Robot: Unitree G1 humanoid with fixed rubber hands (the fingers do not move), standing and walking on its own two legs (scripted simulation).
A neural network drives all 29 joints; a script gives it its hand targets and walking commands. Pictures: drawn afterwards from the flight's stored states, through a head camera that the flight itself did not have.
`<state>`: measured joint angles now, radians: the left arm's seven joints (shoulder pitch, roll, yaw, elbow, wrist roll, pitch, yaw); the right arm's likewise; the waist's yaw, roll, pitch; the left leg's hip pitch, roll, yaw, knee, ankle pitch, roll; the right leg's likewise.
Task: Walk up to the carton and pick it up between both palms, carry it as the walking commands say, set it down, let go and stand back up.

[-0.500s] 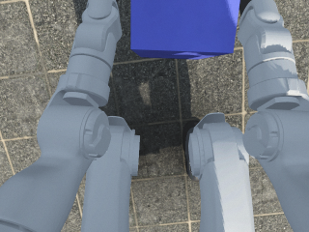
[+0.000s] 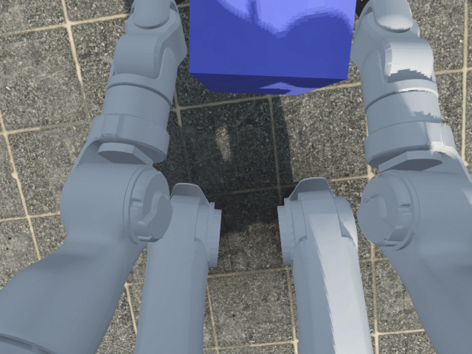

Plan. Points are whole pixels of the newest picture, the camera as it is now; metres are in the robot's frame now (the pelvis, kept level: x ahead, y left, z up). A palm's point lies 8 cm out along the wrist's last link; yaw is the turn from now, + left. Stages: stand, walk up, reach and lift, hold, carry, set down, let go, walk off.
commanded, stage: reach and lift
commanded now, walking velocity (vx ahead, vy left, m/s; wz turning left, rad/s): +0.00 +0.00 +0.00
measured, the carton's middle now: (264, 1) +0.57 -0.05 -0.20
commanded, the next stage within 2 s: none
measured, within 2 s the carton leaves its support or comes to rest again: neither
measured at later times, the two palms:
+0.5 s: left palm out of the picture +0.55 +0.09 -0.08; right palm out of the picture +0.54 -0.17 -0.09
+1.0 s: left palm out of the picture +0.53 +0.09 +0.00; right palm out of the picture +0.51 -0.17 -0.01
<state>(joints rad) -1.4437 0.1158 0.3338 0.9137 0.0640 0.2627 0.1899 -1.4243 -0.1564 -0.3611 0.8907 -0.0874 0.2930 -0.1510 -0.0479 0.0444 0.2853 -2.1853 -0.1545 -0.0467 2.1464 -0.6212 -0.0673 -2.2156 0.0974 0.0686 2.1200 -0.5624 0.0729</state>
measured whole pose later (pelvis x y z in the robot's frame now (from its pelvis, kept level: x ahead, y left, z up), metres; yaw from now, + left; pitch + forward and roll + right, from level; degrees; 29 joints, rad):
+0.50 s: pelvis +0.01 -0.01 +0.04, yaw +0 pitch +42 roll +2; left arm -1.33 0.05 0.40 0.75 0.13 0.32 0.15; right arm -1.33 -0.07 -0.42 0.73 -0.17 0.36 -0.13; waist -0.04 0.03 0.18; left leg -2.11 -0.16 -0.06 2.00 -0.61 -0.08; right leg -2.16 0.12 0.08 1.99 -0.55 0.06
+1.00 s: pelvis +0.00 +0.00 +0.09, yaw +0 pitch +40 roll +1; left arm -1.25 0.00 0.44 0.76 0.21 0.34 0.13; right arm -1.22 -0.02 -0.48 0.71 -0.21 0.37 -0.11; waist -0.04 0.03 0.07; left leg -1.98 -0.17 -0.08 1.83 -0.55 -0.07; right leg -2.01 0.13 0.10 1.81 -0.50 0.08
